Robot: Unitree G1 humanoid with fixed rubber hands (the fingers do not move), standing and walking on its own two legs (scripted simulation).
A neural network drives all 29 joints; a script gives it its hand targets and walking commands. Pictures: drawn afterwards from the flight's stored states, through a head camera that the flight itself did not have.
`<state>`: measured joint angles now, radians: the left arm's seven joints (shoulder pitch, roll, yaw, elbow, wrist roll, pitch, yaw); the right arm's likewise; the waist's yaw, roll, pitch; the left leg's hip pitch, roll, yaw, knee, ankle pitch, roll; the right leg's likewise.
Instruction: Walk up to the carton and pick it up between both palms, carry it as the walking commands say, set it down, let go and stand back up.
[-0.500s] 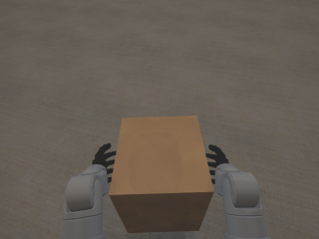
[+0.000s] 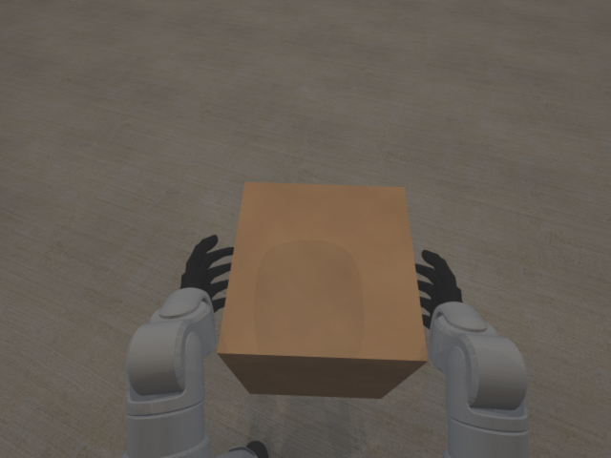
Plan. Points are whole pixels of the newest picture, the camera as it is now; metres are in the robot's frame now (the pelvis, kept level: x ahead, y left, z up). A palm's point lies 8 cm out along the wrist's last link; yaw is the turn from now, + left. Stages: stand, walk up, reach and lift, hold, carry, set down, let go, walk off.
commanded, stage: carry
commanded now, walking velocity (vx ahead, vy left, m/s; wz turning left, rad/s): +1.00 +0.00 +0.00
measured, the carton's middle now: (319, 300) +0.32 +0.00 +0.03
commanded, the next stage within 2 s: none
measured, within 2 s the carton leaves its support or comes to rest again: neither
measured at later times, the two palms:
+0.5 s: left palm (253, 105) +0.75 +0.12 +0.09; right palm (391, 115) +0.75 -0.17 +0.06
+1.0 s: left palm (271, 29) +1.22 +0.12 +0.06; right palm (370, 37) +1.17 -0.17 +0.05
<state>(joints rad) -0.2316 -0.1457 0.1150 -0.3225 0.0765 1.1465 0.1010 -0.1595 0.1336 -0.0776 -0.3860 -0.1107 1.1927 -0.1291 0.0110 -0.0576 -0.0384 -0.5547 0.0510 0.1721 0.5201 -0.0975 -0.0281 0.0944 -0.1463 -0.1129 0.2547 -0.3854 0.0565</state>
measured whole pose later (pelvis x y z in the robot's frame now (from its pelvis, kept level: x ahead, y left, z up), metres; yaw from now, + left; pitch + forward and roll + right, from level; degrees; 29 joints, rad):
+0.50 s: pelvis +0.46 -0.03 -0.02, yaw +1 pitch +1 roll +0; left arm -0.27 -0.15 0.13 -0.27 0.10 1.13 0.10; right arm -0.22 0.12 -0.10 -0.32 -0.12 1.19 -0.12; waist 0.04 0.09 -0.01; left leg -0.08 0.14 0.08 0.92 -0.42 -0.04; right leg -0.48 -0.09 -0.20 0.58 -0.13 -0.05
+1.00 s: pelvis +0.93 +0.00 -0.02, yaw -4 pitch +0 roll +3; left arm -0.22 -0.11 0.11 -0.14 0.14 1.22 0.09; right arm -0.18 0.14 -0.09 -0.12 -0.13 1.22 -0.09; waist -0.06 -0.07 -0.12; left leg -0.34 0.02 0.24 0.57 -0.22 0.05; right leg -0.17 -0.12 0.04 1.20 -0.44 0.01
